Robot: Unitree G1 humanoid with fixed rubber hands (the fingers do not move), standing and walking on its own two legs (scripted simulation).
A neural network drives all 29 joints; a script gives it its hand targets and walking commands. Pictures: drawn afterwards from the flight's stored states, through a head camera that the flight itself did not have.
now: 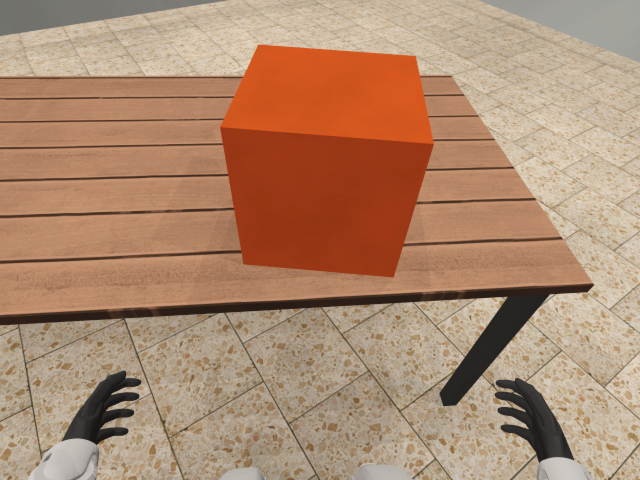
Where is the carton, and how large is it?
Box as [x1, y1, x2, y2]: [220, 44, 433, 276]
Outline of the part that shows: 258,44 220,126 243,263 393,276 433,145 415,56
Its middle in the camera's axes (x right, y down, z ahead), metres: +0.01 -0.12 +0.65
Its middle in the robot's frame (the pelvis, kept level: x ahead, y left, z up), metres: +0.58 -0.01 +0.07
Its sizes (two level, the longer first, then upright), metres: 0.259 0.250 0.269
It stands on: a table, 0.67 m high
